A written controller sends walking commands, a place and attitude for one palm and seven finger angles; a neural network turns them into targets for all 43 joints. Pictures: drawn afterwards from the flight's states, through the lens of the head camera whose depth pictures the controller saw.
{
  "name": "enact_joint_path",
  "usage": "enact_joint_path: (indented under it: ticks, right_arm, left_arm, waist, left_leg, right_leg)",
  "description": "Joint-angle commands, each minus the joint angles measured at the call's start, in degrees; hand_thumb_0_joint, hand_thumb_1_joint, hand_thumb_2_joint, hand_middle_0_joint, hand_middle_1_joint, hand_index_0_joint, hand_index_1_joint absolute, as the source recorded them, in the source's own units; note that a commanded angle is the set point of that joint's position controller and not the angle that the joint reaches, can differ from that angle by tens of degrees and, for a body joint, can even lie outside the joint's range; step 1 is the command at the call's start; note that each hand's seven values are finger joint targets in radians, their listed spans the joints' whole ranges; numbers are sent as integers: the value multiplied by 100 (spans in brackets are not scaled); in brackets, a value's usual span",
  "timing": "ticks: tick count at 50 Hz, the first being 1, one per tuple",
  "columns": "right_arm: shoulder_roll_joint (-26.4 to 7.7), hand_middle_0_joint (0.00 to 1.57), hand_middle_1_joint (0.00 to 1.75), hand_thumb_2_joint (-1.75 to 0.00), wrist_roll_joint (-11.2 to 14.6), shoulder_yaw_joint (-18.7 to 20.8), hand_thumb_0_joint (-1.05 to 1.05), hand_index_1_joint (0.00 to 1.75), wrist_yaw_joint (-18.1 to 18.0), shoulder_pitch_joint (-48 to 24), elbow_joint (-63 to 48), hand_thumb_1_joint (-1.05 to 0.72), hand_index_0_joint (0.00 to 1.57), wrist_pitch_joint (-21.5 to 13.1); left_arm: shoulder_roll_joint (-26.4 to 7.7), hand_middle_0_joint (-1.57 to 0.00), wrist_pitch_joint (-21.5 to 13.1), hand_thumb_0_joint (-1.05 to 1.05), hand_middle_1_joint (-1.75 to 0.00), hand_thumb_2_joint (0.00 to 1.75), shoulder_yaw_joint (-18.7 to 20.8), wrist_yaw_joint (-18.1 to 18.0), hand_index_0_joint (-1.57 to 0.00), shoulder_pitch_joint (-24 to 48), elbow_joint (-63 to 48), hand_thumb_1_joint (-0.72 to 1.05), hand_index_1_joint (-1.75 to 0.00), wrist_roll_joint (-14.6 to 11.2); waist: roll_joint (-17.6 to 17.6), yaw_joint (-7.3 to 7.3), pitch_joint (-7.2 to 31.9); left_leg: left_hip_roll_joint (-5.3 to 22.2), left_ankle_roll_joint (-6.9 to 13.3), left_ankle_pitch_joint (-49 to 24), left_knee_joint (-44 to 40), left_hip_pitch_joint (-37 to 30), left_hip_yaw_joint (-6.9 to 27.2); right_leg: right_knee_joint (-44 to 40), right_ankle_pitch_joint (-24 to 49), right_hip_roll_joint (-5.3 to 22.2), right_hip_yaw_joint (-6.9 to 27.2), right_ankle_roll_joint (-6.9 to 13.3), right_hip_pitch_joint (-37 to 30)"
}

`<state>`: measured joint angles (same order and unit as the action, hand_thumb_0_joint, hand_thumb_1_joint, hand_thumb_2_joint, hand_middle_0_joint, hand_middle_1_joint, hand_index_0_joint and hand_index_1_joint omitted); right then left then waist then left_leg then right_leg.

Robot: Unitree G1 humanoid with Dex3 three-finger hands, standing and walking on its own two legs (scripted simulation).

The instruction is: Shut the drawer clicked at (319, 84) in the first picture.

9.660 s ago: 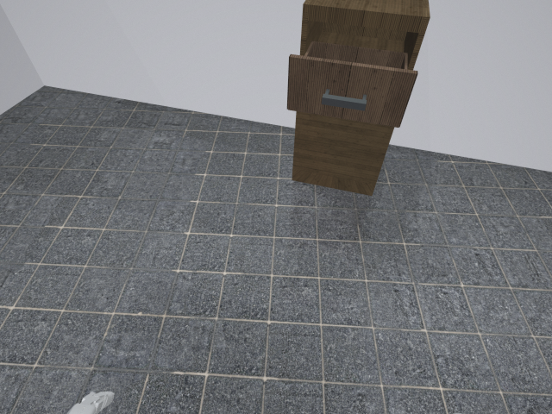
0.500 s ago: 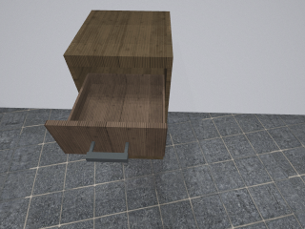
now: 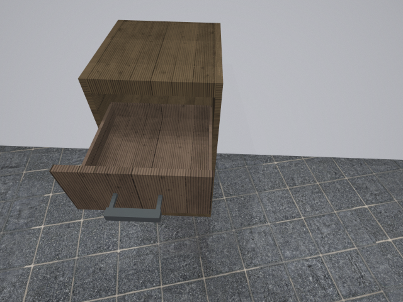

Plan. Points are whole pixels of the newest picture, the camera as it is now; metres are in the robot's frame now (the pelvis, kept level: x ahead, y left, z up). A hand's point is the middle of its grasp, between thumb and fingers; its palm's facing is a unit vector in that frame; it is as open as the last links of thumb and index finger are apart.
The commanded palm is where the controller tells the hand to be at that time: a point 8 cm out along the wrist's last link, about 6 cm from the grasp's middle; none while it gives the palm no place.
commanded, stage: shuffle to correct the standing spot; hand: left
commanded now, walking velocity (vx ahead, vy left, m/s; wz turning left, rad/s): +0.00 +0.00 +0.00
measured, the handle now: (135, 206) +0.34 +0.19 -0.07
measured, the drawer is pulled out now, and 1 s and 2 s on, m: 0.30 0.30 0.30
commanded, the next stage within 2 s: come to a stop and stand still in 0.28 s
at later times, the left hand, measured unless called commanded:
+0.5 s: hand out of the picture -0.02 +0.14 -0.18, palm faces +0.05 -0.99 -0.16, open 7.4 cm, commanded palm none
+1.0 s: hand out of the picture +0.03 +0.19 -0.18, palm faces -0.02 -0.97 -0.25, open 7.4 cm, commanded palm none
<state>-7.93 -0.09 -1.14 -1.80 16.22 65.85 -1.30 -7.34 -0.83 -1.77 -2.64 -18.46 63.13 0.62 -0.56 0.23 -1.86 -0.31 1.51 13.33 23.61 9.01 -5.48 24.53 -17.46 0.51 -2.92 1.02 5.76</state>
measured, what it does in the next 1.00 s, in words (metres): stands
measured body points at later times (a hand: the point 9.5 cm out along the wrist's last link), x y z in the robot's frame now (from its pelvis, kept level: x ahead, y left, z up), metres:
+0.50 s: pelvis +0.04 -0.01 -0.01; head +0.06 -0.01 +0.44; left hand -0.02 +0.19 -0.17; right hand +0.00 -0.22 -0.17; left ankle +0.00 +0.10 -0.74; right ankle -0.05 -0.10 -0.74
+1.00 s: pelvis +0.02 +0.01 -0.01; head +0.04 +0.00 +0.44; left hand +0.04 +0.24 -0.16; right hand +0.06 -0.23 -0.16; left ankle -0.01 +0.10 -0.74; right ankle -0.05 -0.10 -0.74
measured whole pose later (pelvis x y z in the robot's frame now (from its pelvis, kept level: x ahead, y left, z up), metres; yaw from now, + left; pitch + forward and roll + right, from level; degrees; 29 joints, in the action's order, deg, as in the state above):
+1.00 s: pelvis +0.02 +0.01 -0.01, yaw -1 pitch +1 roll +0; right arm -10.9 -0.4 1.0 -1.4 12.8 58.0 -0.4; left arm -10.3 -0.9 -1.0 -3.6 -17.0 59.1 0.9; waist 0.7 -0.8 -1.7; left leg 0.3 1.7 20.0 32.6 13.6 -4.9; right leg 31.0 -22.2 0.1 -2.3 0.6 9.4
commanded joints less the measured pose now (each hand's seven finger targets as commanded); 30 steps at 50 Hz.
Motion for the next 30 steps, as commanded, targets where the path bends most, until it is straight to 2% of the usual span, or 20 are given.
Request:
enact_joint_path:
  ticks: [1, 4, 6, 8, 10, 12, 14, 17, 19, 21, 23, 25, 26, 27, 29, 30]
  right_arm:
    - [-468, 20, 30, -90, -10, 57, 0, 30, -11, 444, -119, -90, 20, -76]
    - [-461, 20, 30, -90, -10, 50, 0, 30, -12, 458, -119, -90, 20, -74]
    - [-459, 20, 30, -90, -27, 50, 0, 30, 2, 549, -52, -90, 20, -49]
    - [-501, 20, 30, -90, -43, 89, 0, 30, 21, 569, -47, -90, 20, -14]
    - [-495, 20, 30, -90, -68, 119, 0, 30, 38, 586, -51, -90, 20, 19]
    - [-478, 20, 30, -90, -70, 140, 0, 30, 47, 611, -80, -90, 20, 30]
    - [-459, 20, 30, -90, -72, 149, 0, 30, 50, 627, -112, -90, 20, 5]
    - [-336, 20, 30, -90, -64, 130, 0, 30, 37, 667, -146, -90, 20, -59]
    - [-319, 20, 30, -90, -66, 111, 0, 30, 20, 624, -174, -90, 20, -120]
    - [-268, 20, 30, -90, -63, 73, 0, 30, -14, 608, -152, -90, 20, -149]
    - [-274, 20, 30, -90, -48, 48, 0, 30, -70, 713, -80, -90, 20, -147]
    - [-345, 20, 30, -90, -33, 50, 0, 30, -130, 923, -12, -90, 20, -143]
    - [-359, 20, 30, -90, -21, 54, 0, 30, -154, 943, -19, -90, 20, -136]
    - [-387, 20, 30, -90, -7, 64, 0, 30, -172, 898, -42, -90, 20, -114]
    - [-440, 20, 30, -90, 8, 93, 0, 30, -184, 815, -97, -90, 20, -77]
    - [-450, 20, 30, -90, 22, 107, 0, 30, -178, 733, -129, -90, 20, -52]
  left_arm:
    - [-519, -20, -76, 0, -30, 90, 114, -19, -20, -563, -76, 90, -30, -13]
    - [-529, -20, -75, 0, -30, 90, 116, -17, -20, -569, -72, 90, -30, -9]
    - [-514, -20, -65, 0, -30, 90, 126, -4, -20, -598, -28, 90, -30, 4]
    - [-520, -20, -31, 0, -30, 90, 139, 25, -20, -585, -24, 90, -30, 33]
    - [-523, -20, -13, 0, -30, 90, 159, 52, -20, -577, -46, 90, -30, 52]
    - [-528, -20, -11, 0, -30, 90, 176, 80, -20, -606, -61, 90, -30, 64]
    - [-511, -20, -36, 0, -30, 90, 182, 88, -20, -702, -53, 90, -30, 68]
    - [-539, -20, -75, 0, -30, 90, 206, 94, -20, -846, -7, 90, -30, 48]
    - [-587, -20, -109, 0, -30, 90, 236, 80, -20, -980, 43, 90, -30, 35]
    - [-594, -20, -128, 0, -30, 90, 239, 47, -20, -1052, 64, 90, -30, 15]
    - [-543, -20, -157, 0, -30, 90, 213, 8, -20, -1019, 60, 90, -30, -11]
    - [-587, -20, -188, 0, -30, 90, 207, -28, -20, -924, 30, 90, -30, -46]
    - [-610, -20, -196, 0, -30, 90, 220, -45, -20, -892, 16, 90, -30, -62]
    - [-631, -20, -186, 0, -30, 90, 212, -56, -20, -837, -8, 90, -30, -80]
    - [-602, -20, -143, 0, -30, 90, 231, -72, -20, -774, -41, 90, -30, -67]
    - [-589, -20, -108, 0, -30, 90, 232, -70, -20, -716, -58, 90, -30, -62]
  waist:
    - [10, -20, -226]
    - [-8, -13, -278]
    - [-134, -33, -259]
    - [-63, -41, -478]
    - [58, -52, -732]
    - [86, -49, -888]
    - [32, -22, -945]
    - [-198, 9, -801]
    - [-403, 31, -549]
    - [-350, 27, -320]
    - [-173, -34, -148]
    - [50, -112, 199]
    - [84, -122, 318]
    - [14, -119, 201]
    - [61, -83, 146]
    - [42, -57, 42]
  left_leg:
    - [648, 104, -1239, -338, -224, 627]
    - [641, 103, -1237, -351, -183, 640]
    - [614, 118, -565, -326, -169, 603]
    - [603, 156, 244, -367, -44, 591]
    - [597, 183, 896, -439, 171, 661]
    - [614, 231, 1207, -487, 342, 731]
    - [608, 263, 1109, -369, 452, 750]
    - [478, 260, 319, 49, 504, 499]
    - [384, 219, -200, 429, 573, 311]
    - [340, 145, -674, 595, 540, 219]
    - [401, 101, -1526, 588, 201, 244]
    - [438, 119, -2595, 673, -242, 236]
    - [453, 119, -3023, 697, -344, 227]
    - [485, 106, -3270, 664, -376, 260]
    - [601, 101, -3348, 514, -448, 346]
    - [658, 102, -3179, 367, -418, 431]
  right_leg:
    - [-452, 1444, 609, 548, 105, 468]
    - [-468, 1481, 612, 541, 113, 452]
    - [-456, 805, 563, 499, 148, 460]
    - [-443, -167, 508, 448, 185, 733]
    - [-445, -827, 451, 462, 238, 1007]
    - [-405, -1045, 402, 447, 270, 1132]
    - [-348, -947, 415, 483, 312, 1137]
    - [-349, -406, 511, 579, 400, 851]
    - [-252, 593, 648, 681, 463, 454]
    - [-54, 2205, 776, 705, 474, 119]
    - [345, 4129, 761, 514, 366, 59]
    - [610, 5222, 758, 380, 229, -1]
    - [638, 5503, 778, 350, 173, -64]
    - [631, 5561, 763, 343, 133, 15]
    - [525, 4860, 772, 355, 136, 114]
    - [395, 4194, 754, 377, 136, 186]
